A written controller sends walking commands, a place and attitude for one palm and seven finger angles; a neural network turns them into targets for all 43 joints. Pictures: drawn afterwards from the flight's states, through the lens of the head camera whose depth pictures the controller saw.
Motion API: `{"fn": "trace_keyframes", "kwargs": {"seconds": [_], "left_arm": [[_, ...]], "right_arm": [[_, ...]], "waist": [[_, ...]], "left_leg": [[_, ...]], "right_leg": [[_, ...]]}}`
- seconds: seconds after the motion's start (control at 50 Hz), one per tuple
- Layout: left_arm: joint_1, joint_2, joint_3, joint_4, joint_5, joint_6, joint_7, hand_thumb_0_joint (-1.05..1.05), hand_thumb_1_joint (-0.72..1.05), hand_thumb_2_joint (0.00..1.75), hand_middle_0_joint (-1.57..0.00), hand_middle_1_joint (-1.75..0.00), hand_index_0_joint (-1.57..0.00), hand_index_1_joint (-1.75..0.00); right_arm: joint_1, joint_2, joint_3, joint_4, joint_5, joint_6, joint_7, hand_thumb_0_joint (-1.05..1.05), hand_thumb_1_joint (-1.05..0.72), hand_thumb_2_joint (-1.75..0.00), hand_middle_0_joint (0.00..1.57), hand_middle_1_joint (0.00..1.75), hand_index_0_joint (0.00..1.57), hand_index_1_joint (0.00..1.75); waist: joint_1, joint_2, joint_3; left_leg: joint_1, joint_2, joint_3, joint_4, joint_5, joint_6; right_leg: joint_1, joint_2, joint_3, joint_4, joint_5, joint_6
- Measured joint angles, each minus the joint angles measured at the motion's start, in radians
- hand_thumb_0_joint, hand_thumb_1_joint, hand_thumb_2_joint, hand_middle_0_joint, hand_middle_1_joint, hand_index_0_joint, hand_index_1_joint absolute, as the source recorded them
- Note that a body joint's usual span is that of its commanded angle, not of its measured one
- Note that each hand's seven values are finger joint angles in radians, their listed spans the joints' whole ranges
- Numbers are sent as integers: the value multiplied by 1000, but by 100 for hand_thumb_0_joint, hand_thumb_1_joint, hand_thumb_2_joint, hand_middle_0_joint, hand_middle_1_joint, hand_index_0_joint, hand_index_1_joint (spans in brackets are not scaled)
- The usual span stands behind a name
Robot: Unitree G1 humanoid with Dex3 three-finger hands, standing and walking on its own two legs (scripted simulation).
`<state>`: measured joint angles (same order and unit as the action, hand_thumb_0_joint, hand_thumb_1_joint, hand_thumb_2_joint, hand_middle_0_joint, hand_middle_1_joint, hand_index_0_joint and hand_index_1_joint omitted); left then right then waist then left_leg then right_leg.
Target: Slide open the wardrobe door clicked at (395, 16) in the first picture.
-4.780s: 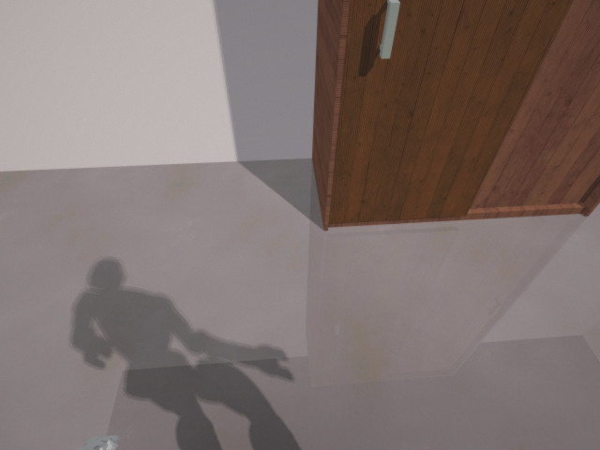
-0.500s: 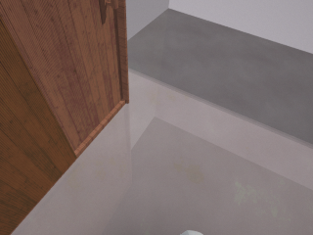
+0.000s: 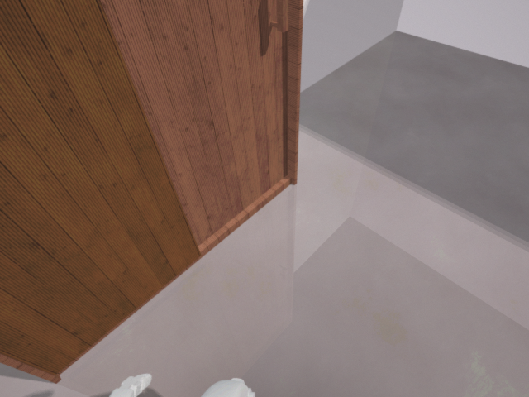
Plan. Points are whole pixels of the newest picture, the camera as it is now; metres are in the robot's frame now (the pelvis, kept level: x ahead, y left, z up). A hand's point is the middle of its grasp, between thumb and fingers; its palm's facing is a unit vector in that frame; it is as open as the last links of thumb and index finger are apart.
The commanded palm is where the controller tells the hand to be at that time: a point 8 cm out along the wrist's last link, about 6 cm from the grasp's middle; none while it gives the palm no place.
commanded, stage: turn to face it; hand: left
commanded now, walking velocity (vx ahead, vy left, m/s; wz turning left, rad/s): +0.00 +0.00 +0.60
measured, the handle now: out of the picture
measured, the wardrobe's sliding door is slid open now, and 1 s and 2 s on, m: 0.00 0.00 0.00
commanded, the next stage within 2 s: take the last steps up to it in 1.14 s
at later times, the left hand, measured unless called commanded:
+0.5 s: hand out of the picture -0.04 +0.29 -0.17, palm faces +0.35 -0.90 -0.27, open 7.4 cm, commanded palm none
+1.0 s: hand out of the picture -0.05 +0.22 -0.13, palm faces +0.55 -0.78 -0.28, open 7.4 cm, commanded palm none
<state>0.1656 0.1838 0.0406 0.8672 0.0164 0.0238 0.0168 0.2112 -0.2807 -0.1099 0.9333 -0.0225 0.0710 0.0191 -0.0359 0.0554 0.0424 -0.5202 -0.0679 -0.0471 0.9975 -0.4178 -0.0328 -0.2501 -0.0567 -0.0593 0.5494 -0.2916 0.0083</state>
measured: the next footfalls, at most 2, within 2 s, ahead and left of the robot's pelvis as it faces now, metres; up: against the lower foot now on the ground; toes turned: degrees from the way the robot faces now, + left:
left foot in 0.32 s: +0.00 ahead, +0.16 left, +0.00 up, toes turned +19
right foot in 0.78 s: +0.08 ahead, -0.07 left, +0.00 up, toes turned +26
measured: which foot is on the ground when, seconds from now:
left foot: up 0.00-0.30, down 0.32-0.78, up 0.80-1.00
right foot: down 0.00-0.32, up 0.34-0.76, down 0.78-1.00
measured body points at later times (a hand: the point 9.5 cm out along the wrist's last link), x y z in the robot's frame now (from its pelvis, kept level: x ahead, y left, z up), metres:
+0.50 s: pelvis -0.02 +0.05 +0.00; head +0.01 +0.09 +0.45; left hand -0.06 +0.33 -0.15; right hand +0.16 -0.16 -0.12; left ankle -0.04 +0.14 -0.73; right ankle +0.01 -0.11 -0.66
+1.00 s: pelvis -0.02 +0.00 +0.01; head +0.01 -0.01 +0.45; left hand -0.08 +0.26 -0.11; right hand +0.17 -0.19 -0.15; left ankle -0.11 +0.12 -0.65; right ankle +0.05 -0.09 -0.73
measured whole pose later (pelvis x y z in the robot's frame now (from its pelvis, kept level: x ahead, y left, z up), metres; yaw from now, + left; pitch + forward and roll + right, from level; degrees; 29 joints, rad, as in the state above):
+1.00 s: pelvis -0.02 +0.00 +0.01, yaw +35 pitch -2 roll +2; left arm 0.19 0.18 0.03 0.87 0.02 0.01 0.02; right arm 0.22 -0.27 -0.09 0.95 -0.02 0.08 0.03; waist -0.03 0.03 0.07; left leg -0.47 0.01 -0.01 1.11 -0.40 -0.07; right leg -0.21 -0.10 -0.13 0.52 -0.27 0.00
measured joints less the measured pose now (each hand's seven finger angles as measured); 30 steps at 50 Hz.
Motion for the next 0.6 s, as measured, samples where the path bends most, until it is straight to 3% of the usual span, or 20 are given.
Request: {"fn": "trace_keyframes", "kwargs": {"seconds": [0.06, 0.12, 0.26, 0.3, 0.32, 0.34, 0.38, 0.44, 0.6], "left_arm": [[21, -5, -5, 7, 3, -3, 0, 1, 90, 89, -20, -30, -20, -30], [37, -3, -8, 13, 6, -6, -2, 1, 90, 89, -21, -30, -20, -30], [68, 29, 0, 27, 14, -2, -10, 1, 90, 89, -21, -30, -21, -30], [81, 48, 9, 33, 10, 4, -12, 1, 90, 89, -21, -30, -21, -30], [91, 59, 16, 33, 5, 9, -13, 1, 90, 89, -21, -30, -21, -30], [89, 75, 23, 40, 2, 19, -13, 1, 90, 89, -21, -30, -21, -30], [83, 97, 35, 60, 1, 44, -6, 1, 90, 89, -20, -30, -20, -30], [62, 110, 48, 77, -2, 52, -8, 1, 91, 90, -20, -29, -20, -29], [-1, 89, 41, 36, -6, 34, -11, 1, 91, 90, -20, -29, -20, -29]], "right_arm": [[-7, -8, 0, -6, 1, 1, 11, 1, -91, -90, 20, 30, 19, 30], [-16, -6, 5, -7, 2, 9, 16, 1, -91, -90, 20, 30, 19, 30], [-67, 6, 30, -8, 11, 9, 20, 1, -91, -90, 20, 30, 19, 30], [-76, 10, 38, -21, 12, -5, 21, 1, -91, -90, 20, 30, 19, 30], [-78, 9, 40, -29, 11, -17, 22, 1, -91, -90, 20, 30, 19, 30], [-87, 18, 42, -33, 11, -26, 21, 1, -91, -90, 20, 30, 19, 30], [-93, 34, 51, -39, 11, -43, 16, 1, -91, -90, 20, 30, 19, 30], [-82, 50, 60, -42, 7, -52, 1, 1, -90, -90, 20, 30, 20, 30], [-45, 64, 64, -20, 5, -44, -5, 1, -90, -90, 20, 30, 20, 30]], "waist": [[-2, -10, 8], [2, -27, 18], [42, -66, 47], [48, -77, 47], [49, -80, 42], [55, -99, 48], [61, -112, 53], [51, -103, 51], [31, -71, 42]], "left_leg": [[-27, 47, 40, 146, 41, -25], [0, 86, 59, 127, 35, -43], [151, 114, 116, -187, -17, -37], [217, 108, 139, -336, 58, -26], [237, 107, 139, -395, 128, -4], [224, 94, 140, -375, 129, 21], [212, 86, 133, -348, 90, 54], [227, 76, 98, -399, 107, 64], [262, 34, 19, -513, 190, 75]], "right_leg": [[31, -27, -37, -28, 11, 1], [45, -56, -73, -33, 9, 5], [24, -125, -150, 19, -17, 38], [4, -147, -171, 66, -40, 58], [-20, -158, -175, 113, -58, 67], [-54, -164, -142, 190, -131, 76], [-127, -130, -65, 366, -232, 81], [-200, -83, -12, 521, -191, 86], [-209, -31, 41, 439, -126, 99]]}}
